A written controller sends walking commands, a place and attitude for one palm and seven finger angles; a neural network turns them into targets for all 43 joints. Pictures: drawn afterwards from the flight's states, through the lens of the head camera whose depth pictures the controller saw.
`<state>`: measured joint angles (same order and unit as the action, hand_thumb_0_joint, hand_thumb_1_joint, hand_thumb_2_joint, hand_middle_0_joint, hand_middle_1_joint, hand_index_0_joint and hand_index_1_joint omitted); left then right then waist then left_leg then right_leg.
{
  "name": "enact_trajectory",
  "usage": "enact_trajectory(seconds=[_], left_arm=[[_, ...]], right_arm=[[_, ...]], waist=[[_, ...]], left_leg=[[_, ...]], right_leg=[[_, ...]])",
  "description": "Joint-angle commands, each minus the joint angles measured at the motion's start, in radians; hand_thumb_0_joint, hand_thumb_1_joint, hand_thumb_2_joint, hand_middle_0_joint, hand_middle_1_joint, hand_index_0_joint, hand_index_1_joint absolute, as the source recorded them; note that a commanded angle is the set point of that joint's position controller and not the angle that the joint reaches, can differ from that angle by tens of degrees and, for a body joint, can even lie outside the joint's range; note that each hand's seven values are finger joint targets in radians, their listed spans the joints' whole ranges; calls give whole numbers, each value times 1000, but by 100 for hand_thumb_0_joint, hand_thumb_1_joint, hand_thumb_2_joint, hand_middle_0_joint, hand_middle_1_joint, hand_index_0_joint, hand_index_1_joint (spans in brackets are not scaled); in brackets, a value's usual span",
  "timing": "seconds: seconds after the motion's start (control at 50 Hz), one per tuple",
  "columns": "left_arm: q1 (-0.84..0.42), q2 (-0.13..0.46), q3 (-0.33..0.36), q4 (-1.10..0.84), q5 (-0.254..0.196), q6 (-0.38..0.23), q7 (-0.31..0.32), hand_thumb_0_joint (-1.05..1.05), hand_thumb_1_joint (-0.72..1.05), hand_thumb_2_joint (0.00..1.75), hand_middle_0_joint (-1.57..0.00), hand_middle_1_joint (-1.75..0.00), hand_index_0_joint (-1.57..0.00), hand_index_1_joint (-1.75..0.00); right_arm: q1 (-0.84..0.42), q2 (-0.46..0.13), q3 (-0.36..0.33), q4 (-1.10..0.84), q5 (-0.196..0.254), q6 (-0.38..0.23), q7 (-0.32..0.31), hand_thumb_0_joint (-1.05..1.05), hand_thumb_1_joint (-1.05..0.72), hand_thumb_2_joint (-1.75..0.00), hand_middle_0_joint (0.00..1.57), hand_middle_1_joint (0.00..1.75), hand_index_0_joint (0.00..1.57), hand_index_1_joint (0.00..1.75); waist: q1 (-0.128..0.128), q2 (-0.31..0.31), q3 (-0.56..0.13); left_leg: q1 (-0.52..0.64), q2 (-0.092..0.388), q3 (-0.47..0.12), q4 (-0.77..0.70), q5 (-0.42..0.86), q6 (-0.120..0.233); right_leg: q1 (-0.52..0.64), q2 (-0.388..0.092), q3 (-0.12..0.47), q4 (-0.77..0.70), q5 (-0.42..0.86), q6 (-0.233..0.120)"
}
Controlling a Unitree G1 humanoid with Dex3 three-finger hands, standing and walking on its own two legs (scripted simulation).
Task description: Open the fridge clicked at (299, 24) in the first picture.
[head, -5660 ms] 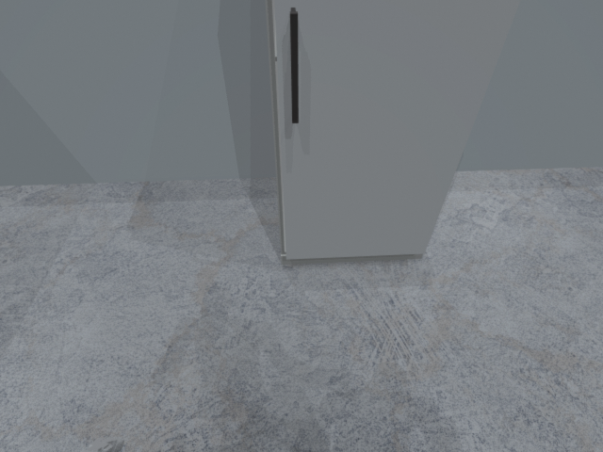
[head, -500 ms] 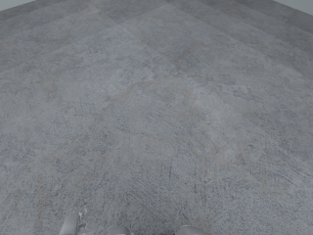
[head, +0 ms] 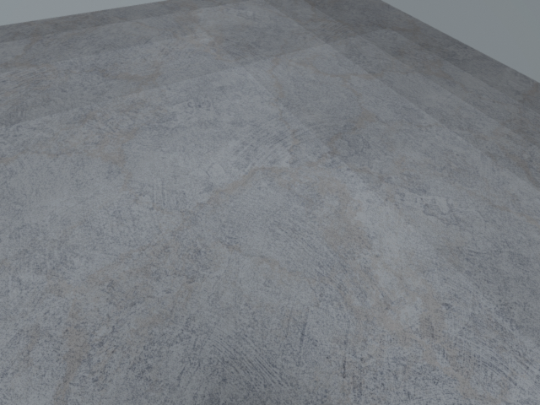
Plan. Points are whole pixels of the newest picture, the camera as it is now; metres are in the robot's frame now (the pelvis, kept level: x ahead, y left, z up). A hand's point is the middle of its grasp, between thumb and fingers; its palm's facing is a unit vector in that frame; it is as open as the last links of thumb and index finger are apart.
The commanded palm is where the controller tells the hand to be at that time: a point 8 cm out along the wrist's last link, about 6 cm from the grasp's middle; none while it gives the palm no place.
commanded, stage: turn to face it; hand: left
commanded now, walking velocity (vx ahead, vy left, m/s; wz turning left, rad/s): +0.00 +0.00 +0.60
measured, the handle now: out of the picture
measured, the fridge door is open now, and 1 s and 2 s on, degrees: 0 0 0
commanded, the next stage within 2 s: none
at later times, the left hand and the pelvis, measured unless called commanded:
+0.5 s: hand out of the picture -0.01 +0.15 -0.14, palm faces +0.32 -0.91 -0.27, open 7.4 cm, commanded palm none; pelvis -0.03 -0.06 +0.00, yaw +18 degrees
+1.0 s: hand out of the picture -0.08 +0.22 -0.15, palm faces +0.60 -0.75 -0.28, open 7.4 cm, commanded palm none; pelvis -0.04 -0.03 +0.00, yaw +36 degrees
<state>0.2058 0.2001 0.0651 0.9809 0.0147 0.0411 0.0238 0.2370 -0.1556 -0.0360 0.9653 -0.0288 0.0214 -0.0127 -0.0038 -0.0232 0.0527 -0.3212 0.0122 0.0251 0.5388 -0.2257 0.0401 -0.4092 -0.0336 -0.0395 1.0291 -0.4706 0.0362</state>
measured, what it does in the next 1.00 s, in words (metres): steps on the spot, turning left: right foot, then left foot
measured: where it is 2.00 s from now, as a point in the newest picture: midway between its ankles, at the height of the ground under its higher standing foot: outside the picture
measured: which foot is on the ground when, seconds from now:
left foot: down 0.00-0.28, up 0.30-0.68, down 0.70-1.00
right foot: up 0.00-0.26, down 0.28-0.70, up 0.72-1.00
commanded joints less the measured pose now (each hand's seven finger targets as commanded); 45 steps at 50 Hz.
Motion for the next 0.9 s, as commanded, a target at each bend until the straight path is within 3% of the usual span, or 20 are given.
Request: enact_trajectory(seconds=[0.0,0.12,0.18,0.22,0.24,0.26,0.28,0.3,0.32,0.38,0.56,0.6,0.64,0.66,0.68,0.7,0.72,0.74,0.8,0.88], left_arm=[[-17,59,25,-93,-1,-26,-4,0,90,90,-20,-30,-20,-30],[-46,57,23,-116,-8,-22,-1,0,90,90,-20,-30,-20,-30],[17,66,27,-106,-14,-21,2,0,90,90,-20,-30,-20,-30],[111,98,35,-84,-13,-26,6,0,90,90,-20,-30,-20,-30],[153,157,50,-81,-2,-31,13,0,90,90,-20,-30,-20,-30],[129,261,66,-102,17,-36,20,0,90,90,-20,-30,-20,-30],[57,257,50,-131,5,-29,24,0,90,90,-20,-30,-20,-30],[-38,220,44,-159,8,-32,23,0,90,90,-20,-30,-20,-30],[-82,193,47,-165,6,-36,24,0,90,90,-20,-30,-20,-30],[-74,143,18,-161,7,-50,13,0,90,90,-20,-30,-20,-30],[77,217,37,-123,19,-43,10,0,90,90,-20,-30,-20,-30],[76,231,45,-121,18,-39,8,0,90,90,-20,-30,-20,-30],[68,229,46,-119,8,-34,3,0,90,90,-20,-30,-20,-30],[62,208,43,-131,-1,-32,1,0,90,90,-20,-30,-20,-30],[38,134,27,-178,-9,-31,-10,0,90,90,-20,-30,-20,-30],[-27,126,16,-202,0,-20,-3,0,90,90,-20,-30,-20,-30],[-55,131,17,-211,2,-14,-2,0,90,90,-20,-30,-20,-30],[-63,114,23,-194,3,-14,1,0,90,90,-20,-30,-20,-30],[-32,137,31,-157,-1,-13,-10,0,90,90,-20,-30,-20,-30],[-32,127,28,-156,-3,-7,-12,0,90,90,-20,-30,-20,-30]], right_arm=[[49,-213,-60,-55,4,-20,-11,0,-90,-90,20,30,20,30],[56,-241,-79,-62,2,-3,-2,0,-90,-90,20,30,20,30],[10,-255,-90,-81,0,8,4,0,-90,-90,20,30,20,30],[-41,-241,-94,-103,8,16,9,0,-90,-90,20,30,20,30],[-45,-192,-91,-115,13,22,15,0,-90,-90,20,30,20,30],[-39,-115,-79,-143,14,22,15,0,-90,-90,20,30,20,30],[-79,-183,-91,-146,-1,21,16,0,-90,-90,20,30,20,30],[-46,-181,-95,-138,-3,31,27,0,-90,-90,20,30,20,30],[-32,-163,-94,-121,-3,41,29,0,-90,-90,20,30,20,30],[-1,-158,-85,-88,1,39,41,0,-90,-90,20,30,20,30],[-169,-138,-56,-149,13,25,45,0,-90,-90,20,30,20,30],[-143,-144,-53,-150,15,16,42,0,-90,-90,20,30,20,30],[-73,-175,-60,-138,14,5,39,0,-90,-90,20,30,20,30],[14,-242,-77,-119,10,-6,37,0,-90,-90,20,30,20,30],[90,-368,-109,-112,8,-15,28,0,-90,-90,20,30,20,30],[155,-394,-112,-80,21,-7,22,0,-90,-90,20,30,20,30],[137,-367,-103,-83,18,-4,16,0,-90,-90,20,30,20,30],[101,-327,-94,-84,12,-12,4,0,-90,-90,20,30,20,30],[-40,-268,-67,-123,8,-14,-2,0,-90,-90,20,30,20,30],[-45,-275,-70,-129,7,-14,1,0,-90,-90,20,30,20,30]], waist=[[-25,150,-152],[-46,184,-147],[-18,215,-146],[36,183,-150],[55,37,-146],[64,-300,-93],[52,-229,-47],[-5,-154,-5],[-27,-189,15],[-42,-158,55],[54,-185,-32],[50,-196,-76],[12,-156,-126],[-39,-22,-197],[-82,319,-232],[-105,286,-250],[-92,199,-199],[-85,268,-183],[-23,205,-102],[-19,139,-97]], left_leg=[[217,229,-285,-195,349,127],[165,218,-376,-194,279,138],[70,176,-401,-196,197,109],[-75,115,-374,-152,61,51],[-236,26,-295,-19,-112,-13],[-422,-102,-75,280,-298,-95],[-358,-35,-105,469,-330,-79],[-312,-17,-118,575,-252,-74],[-310,-6,-100,625,-230,-79],[-309,17,-32,687,-118,-107],[-186,30,74,286,-207,-118],[-107,17,101,178,-187,-104],[52,1,107,-41,-30,-86],[267,73,4,-135,193,-50],[469,367,-380,-124,674,87],[449,436,-387,-103,886,175],[397,414,-310,-101,819,179],[360,349,-313,-105,778,158],[222,235,-213,-133,629,107],[175,216,-254,-174,427,119]], right_leg=[[-106,-17,36,-5,31,26],[-20,11,32,-196,1,29],[115,41,13,-353,48,19],[321,32,0,-590,198,6],[446,-104,115,-727,123,-38],[446,-407,436,-853,-27,-138],[222,-474,424,-863,-16,-169],[100,-416,323,-870,-34,-163],[89,-365,285,-850,25,-135],[141,-265,58,-745,329,-114],[335,-334,-26,-624,626,-151],[356,-342,-51,-562,705,-139],[320,-312,-114,-423,710,-78],[180,-276,-147,-232,595,-26],[-166,-116,-159,1,-68,64],[-213,-102,-43,112,-213,59],[-220,-122,-16,157,-152,51],[-235,-115,6,179,-107,57],[-169,-94,28,169,36,61],[-114,-67,30,45,69,67]])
